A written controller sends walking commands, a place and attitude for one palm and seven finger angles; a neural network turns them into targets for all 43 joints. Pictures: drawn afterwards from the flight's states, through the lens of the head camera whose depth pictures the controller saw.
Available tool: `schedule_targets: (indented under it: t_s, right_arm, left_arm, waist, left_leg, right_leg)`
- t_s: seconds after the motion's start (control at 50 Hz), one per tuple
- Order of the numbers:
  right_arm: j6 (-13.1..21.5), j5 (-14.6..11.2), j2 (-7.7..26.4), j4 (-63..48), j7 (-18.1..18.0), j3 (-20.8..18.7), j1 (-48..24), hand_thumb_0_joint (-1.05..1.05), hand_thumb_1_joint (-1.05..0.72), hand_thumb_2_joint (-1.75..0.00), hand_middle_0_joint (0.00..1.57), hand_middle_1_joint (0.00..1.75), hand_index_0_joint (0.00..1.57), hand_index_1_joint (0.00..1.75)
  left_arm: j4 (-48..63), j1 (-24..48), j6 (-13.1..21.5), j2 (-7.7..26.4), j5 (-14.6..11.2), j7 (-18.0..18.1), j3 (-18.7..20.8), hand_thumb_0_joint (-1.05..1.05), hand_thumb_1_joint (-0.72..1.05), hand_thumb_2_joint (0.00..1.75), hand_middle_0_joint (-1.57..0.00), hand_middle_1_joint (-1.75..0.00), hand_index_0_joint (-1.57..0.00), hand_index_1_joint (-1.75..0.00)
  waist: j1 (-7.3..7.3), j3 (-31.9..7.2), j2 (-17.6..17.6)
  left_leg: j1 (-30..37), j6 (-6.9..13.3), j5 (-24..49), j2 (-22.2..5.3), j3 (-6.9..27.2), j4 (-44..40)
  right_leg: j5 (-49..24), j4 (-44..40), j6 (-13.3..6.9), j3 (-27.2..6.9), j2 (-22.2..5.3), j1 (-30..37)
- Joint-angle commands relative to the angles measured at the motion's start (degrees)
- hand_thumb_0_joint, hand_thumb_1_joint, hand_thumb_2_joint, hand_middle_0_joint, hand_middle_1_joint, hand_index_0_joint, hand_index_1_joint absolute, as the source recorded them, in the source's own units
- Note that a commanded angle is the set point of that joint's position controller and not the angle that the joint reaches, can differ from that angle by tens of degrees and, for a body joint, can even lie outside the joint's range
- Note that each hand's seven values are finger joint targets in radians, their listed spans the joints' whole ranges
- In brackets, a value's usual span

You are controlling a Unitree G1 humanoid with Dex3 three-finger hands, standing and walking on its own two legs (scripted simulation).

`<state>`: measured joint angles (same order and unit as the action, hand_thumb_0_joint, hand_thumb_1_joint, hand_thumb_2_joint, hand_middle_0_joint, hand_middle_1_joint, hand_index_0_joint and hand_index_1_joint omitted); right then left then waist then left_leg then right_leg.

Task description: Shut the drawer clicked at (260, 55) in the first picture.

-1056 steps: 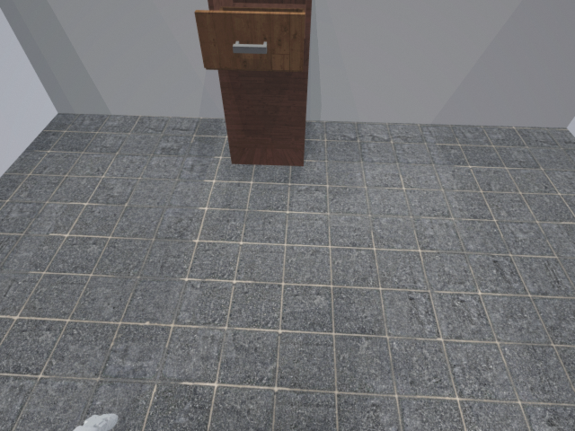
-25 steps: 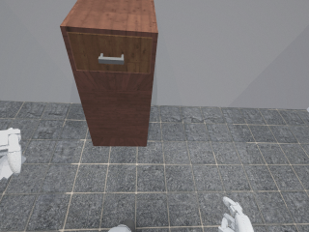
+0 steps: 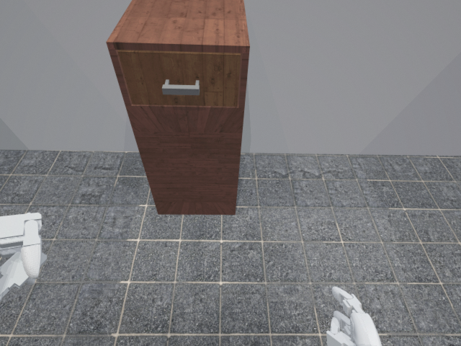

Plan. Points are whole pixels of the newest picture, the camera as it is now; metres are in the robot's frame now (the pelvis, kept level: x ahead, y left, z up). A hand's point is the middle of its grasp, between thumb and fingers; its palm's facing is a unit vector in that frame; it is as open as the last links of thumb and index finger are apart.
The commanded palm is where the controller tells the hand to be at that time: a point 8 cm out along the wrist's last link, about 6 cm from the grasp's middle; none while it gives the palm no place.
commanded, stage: let the arm hang, fingers relaxed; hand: left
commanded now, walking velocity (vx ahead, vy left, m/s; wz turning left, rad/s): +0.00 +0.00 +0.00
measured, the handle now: (181, 86) +0.81 +0.19 +0.00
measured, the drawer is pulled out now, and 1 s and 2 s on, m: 0.00 0.00 0.00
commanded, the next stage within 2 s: look to check the result in 1.14 s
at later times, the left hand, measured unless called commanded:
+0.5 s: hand out of the picture -0.06 +0.21 -0.17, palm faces +0.07 -0.97 -0.23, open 4.1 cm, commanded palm none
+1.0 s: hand out of the picture -0.02 +0.17 -0.17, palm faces +0.06 -0.98 -0.16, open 7.3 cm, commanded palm none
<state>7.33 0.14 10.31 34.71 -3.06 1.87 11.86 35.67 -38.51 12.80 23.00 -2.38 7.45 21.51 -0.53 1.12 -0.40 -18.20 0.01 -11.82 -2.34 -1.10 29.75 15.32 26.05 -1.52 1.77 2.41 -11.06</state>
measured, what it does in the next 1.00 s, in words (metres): stands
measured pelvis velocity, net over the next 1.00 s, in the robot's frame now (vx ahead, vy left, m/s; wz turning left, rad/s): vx -0.02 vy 0.01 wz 0.03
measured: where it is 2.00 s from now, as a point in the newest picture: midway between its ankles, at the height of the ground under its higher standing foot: outside the picture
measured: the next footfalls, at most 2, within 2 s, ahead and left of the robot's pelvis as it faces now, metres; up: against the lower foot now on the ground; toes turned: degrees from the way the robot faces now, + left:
none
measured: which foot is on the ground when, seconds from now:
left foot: down 0.00-1.00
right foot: down 0.00-1.00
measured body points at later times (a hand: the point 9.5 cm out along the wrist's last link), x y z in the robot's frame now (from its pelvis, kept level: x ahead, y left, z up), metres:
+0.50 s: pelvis -0.01 +0.01 +0.00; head +0.01 +0.02 +0.45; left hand -0.06 +0.26 -0.15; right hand +0.00 -0.22 -0.15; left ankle +0.04 +0.12 -0.74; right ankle -0.02 -0.10 -0.74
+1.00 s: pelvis -0.02 +0.01 +0.00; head -0.01 +0.01 +0.45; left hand -0.02 +0.22 -0.16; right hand -0.02 -0.20 -0.16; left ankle +0.04 +0.12 -0.74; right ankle -0.02 -0.10 -0.74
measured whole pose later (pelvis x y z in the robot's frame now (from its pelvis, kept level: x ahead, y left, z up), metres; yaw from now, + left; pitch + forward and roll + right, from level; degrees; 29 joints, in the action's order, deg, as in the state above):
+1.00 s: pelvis -0.02 +0.01 +0.00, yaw +2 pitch -2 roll -1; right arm -0.9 0.9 7.0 64.6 -1.8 -0.9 16.8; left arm -64.7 -16.0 0.2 6.6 0.8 1.8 0.5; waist -0.6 2.2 -0.9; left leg -15.1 1.1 -8.3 0.3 -0.5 25.4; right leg 14.5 25.8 -0.6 2.8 -0.1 -9.3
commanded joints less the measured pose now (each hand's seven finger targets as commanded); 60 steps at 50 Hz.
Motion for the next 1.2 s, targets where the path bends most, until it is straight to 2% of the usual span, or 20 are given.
schedule_targets:
  t_s: [0.0,0.02,0.04,0.06,0.1,0.12,0.14,0.18,0.22,0.24,0.26,0.3,0.32,0.34,0.38,0.48,0.62,0.8,0.92,1.18]
  right_arm:
    - [1.9,-0.4,7.6,-7.7,-1.7,-3.8,-5.4,0.0,-0.9,-0.9,0.2,0.3,0.2,0.3]
    - [3.3,-0.2,18.3,6.4,3.6,-7.3,-5.9,0.0,-0.9,-0.9,0.2,0.3,0.2,0.3]
    - [-0.7,-0.9,13.6,5.1,3.6,-7.1,-1.7,0.0,-0.9,-0.9,0.2,0.3,0.2,0.3]
    - [-1.8,-0.1,11.7,5.1,3.2,-6.4,-0.9,0.0,-0.9,-0.9,0.2,0.3,0.2,0.3]
    - [-3.7,0.5,11.2,4.7,2.9,-5.1,-1.3,0.0,-0.9,-0.9,0.2,0.3,0.2,0.3]
    - [-4.4,0.9,11.0,5.0,2.8,-5.0,-1.4,0.0,-0.9,-0.9,0.2,0.3,0.2,0.3]
    - [-5.1,1.2,11.3,6.0,2.7,-5.0,-1.8,0.0,-0.9,-0.9,0.2,0.3,0.2,0.3]
    - [-6.4,1.7,10.8,8.5,2.7,-4.8,-2.0,0.0,-0.9,-0.9,0.2,0.3,0.2,0.3]
    - [-7.0,1.9,10.1,11.3,2.6,-3.9,-2.3,0.0,-0.9,-0.9,0.2,0.3,0.2,0.3]
    - [-7.0,1.8,9.8,12.7,2.4,-3.5,-2.4,0.0,-0.9,-0.9,0.2,0.3,0.2,0.3]
    - [-7.2,1.6,9.9,13.8,2.3,-3.4,-2.0,0.0,-0.9,-0.9,0.2,0.3,0.2,0.3]
    - [-7.4,1.4,8.7,16.6,1.9,-3.1,-1.2,0.0,-0.9,-0.9,0.2,0.3,0.2,0.3]
    - [-7.5,1.3,8.1,17.9,1.7,-3.1,-0.4,0.0,-0.9,-0.9,0.2,0.3,0.2,0.3]
    - [-7.5,1.4,7.4,18.8,1.6,-3.2,0.5,0.0,-0.9,-0.9,0.2,0.3,0.2,0.3]
    - [-7.7,1.1,7.0,20.5,1.4,-3.3,2.4,0.0,-0.9,-0.9,0.2,0.3,0.2,0.3]
    - [-7.9,0.7,6.0,24.7,1.2,-3.6,5.8,0.0,-0.9,-0.9,0.2,0.3,0.2,0.3]
    - [-8.1,0.7,4.4,27.8,1.1,-3.8,7.8,0.0,-0.9,-0.9,0.2,0.3,0.2,0.3]
    - [-7.9,0.8,1.9,29.1,1.1,-3.8,8.4,0.0,-0.9,-0.9,0.2,0.3,0.2,0.3]
    - [-7.9,1.0,1.2,29.3,1.1,-3.8,8.9,0.0,-0.9,-0.9,0.2,0.3,0.2,0.3]
    - [-7.3,0.9,2.3,29.1,0.8,-3.9,8.5,0.0,-0.9,-0.9,0.2,0.3,0.2,0.3]
  left_arm:
    - [5.5,2.0,1.9,7.0,-0.7,1.5,5.9,0.0,0.9,0.9,-1.4,-1.6,-1.4,-1.6]
    - [-40.4,10.0,-7.0,0.2,5.7,-6.8,-14.9,0.0,0.9,0.9,-1.4,-1.6,-1.4,-1.6]
    - [-41.5,9.2,-11.2,-1.9,4.6,-7.4,-13.8,0.0,0.9,0.9,-1.36,-1.56,-1.36,-1.56]
    - [-43.6,10.6,-11.8,-4.3,4.7,-7.4,-15.3,0.0,0.9,0.9,-1.32,-1.51,-1.32,-1.51]
    - [-49.6,14.6,-12.2,-3.2,4.6,-7.4,-15.7,0.0,0.9,0.9,-1.24,-1.43,-1.24,-1.43]
    - [-53.2,16.9,-12.3,-2.3,4.6,-7.3,-15.7,0.0,0.9,0.9,-1.2,-1.38,-1.2,-1.38]
    - [-57.2,19.1,-12.5,-1.6,4.5,-7.2,-15.9,0.0,0.9,0.9,-1.16,-1.34,-1.16,-1.34]
    - [-65.2,22.6,-13.2,-1.2,4.2,-6.8,-16.8,0.0,0.9,0.9,-1.08,-1.25,-1.08,-1.25]
    - [-72.7,23.4,-13.5,-2.0,3.7,-6.6,-18.0,0.0,0.9,0.9,-1.0,-1.17,-1.0,-1.17]
    - [-76.4,22.7,-13.5,-2.2,3.5,-6.6,-18.4,0.0,0.9,0.9,-0.96,-1.12,-0.96,-1.12]
    - [-79.6,22.1,-13.6,-2.1,3.4,-6.5,-18.7,0.0,0.9,0.9,-0.92,-1.08,-0.92,-1.08]
    - [-85.3,20.5,-13.4,-3.5,3.0,-6.6,-19.2,0.0,0.9,0.9,-0.84,-0.99,-0.84,-0.99]
    - [-87.5,19.9,-13.3,-3.9,2.9,-6.6,-19.3,0.0,0.9,0.9,-0.8,-0.95,-0.8,-0.95]
    - [-89.2,19.1,-13.2,-4.7,3.1,-6.6,-18.9,0.0,0.9,0.9,-0.76,-0.91,-0.76,-0.91]
    - [-92.0,18.9,-13.0,-4.7,3.0,-6.6,-19.4,0.0,0.9,0.9,-0.68,-0.82,-0.68,-0.82]
    - [-97.0,17.7,-12.7,-5.7,2.9,-6.3,-20.4,0.0,0.9,0.9,-0.48,-0.6,-0.48,-0.6]
    - [-100.3,15.2,-12.8,-7.1,2.9,-5.8,-20.5,0.0,0.9,0.9,-0.2,-0.3,-0.2,-0.3]
    - [-100.6,15.4,-12.5,-8.8,3.0,-5.3,-20.1,0.0,0.9,0.9,-0.2,-0.3,-0.2,-0.3]
    - [-99.9,16.7,-12.5,-9.4,3.0,-5.3,-19.9,0.0,0.9,0.9,-0.2,-0.3,-0.2,-0.3]
    - [-99.6,18.2,-12.2,-8.9,2.9,-5.4,-19.5,0.0,0.9,0.9,-0.2,-0.3,-0.2,-0.3]
  waist:
    - [-0.42,-4.3,-0.5]
    - [-2.4,-3.2,-2.6]
    - [-1.28,-7.1,-0.5]
    - [-0.54,-8.7,4.2]
    - [0.2,-6.9,11.1]
    - [0.27,-5.7,14.7]
    - [0.16,-4.2,15.3]
    - [-0.41,-1.0,7.3]
    - [0.1,0.1,-3.8]
    - [0.72,0.3,-5.9]
    - [1.15,-0.4,-5.4]
    - [1.28,-0.6,-7.7]
    - [1.16,-0.7,-10.6]
    - [1.12,-1.3,-11.4]
    - [0.74,-1.2,-6.8]
    - [0.19,0.9,-1.3]
    - [0.28,3.6,0.5]
    - [0.21,5.3,1.1]
    - [0.07,6.6,-1.0]
    - [0.25,3.8,-1.2]
  left_leg:
    - [8.4,1.7,4.9,-2.3,2.9,-4.6]
    - [3.0,2.4,19.6,-4.4,6.2,5.5]
    - [4.3,2.2,19.9,-4.2,5.1,4.0]
    - [3.1,2.8,18.6,-4.9,6.4,4.4]
    - [-0.6,3.6,12.3,-3.6,7.7,4.3]
    - [-1.0,3.2,10.0,-2.1,6.7,5.2]
    - [-0.2,2.8,8.1,-0.6,5.7,5.8]
    - [1.8,2.5,8.0,-0.6,5.5,3.6]
    - [1.2,2.9,7.9,-2.4,8.3,-2.6]
    - [0.2,3.2,6.2,-3.0,9.5,-5.3]
    - [-0.1,3.3,4.9,-3.5,10.3,-6.6]
    - [1.0,3.0,0.6,-3.1,9.5,-8.3]
    - [1.5,2.8,-1.2,-2.9,9.1,-8.9]
    - [2.1,2.8,-2.5,-2.8,9.0,-9.5]
    - [3.7,2.8,-1.9,-2.9,8.7,-9.2]
    - [6.4,2.8,-1.4,-3.3,8.2,-10.1]
    - [5.7,2.9,-5.1,-2.9,8.0,-11.8]
    - [5.6,2.5,-2.0,-1.9,6.4,-10.2]
    - [4.3,2.3,-2.1,-1.9,6.2,-10.4]
    - [6.2,2.4,3.2,-2.9,6.3,-9.8]
  right_leg:
    - [-5.8,-6.9,0.0,-6.5,-6.8,-4.3]
    - [-20.6,5.7,-0.5,-2.1,-10.3,-8.7]
    - [-17.6,5.8,0.1,-3.2,-8.6,-6.5]
    - [-15.4,6.5,0.2,-2.8,-8.1,-5.4]
    - [-12.3,4.1,-0.9,-3.6,-8.4,-3.8]
    - [-13.2,2.2,-1.8,-4.6,-9.7,-3.7]
    - [-12.5,0.4,-3.2,-5.8,-11.1,-5.0]
    - [-6.7,-0.5,-4.0,-6.0,-10.9,-7.5]
    - [-1.5,-0.1,-2.3,-5.0,-7.9,-5.5]
    - [0.1,-0.6,-1.6,-4.6,-7.0,-3.3]
    - [1.1,-1.2,-1.2,-3.8,-6.5,-1.2]
    - [1.8,-3.6,-1.5,-4.4,-6.7,-0.3]
    - [2.1,-4.4,-1.7,-4.5,-6.8,-0.2]
    - [1.8,-5.1,-1.9,-4.4,-6.7,0.3]
    - [1.2,-6.4,-1.9,-4.1,-6.9,0.0]
    - [2.1,-7.9,-1.9,-3.4,-7.1,-2.5]
    - [5.6,-7.9,-1.8,-3.3,-6.9,-4.4]
    - [6.3,-8.5,-1.8,-3.8,-7.6,-5.9]
    - [6.1,-8.4,-1.9,-4.0,-7.4,-6.1]
    - [0.6,-7.7,-1.8,-3.6,-7.5,-2.7]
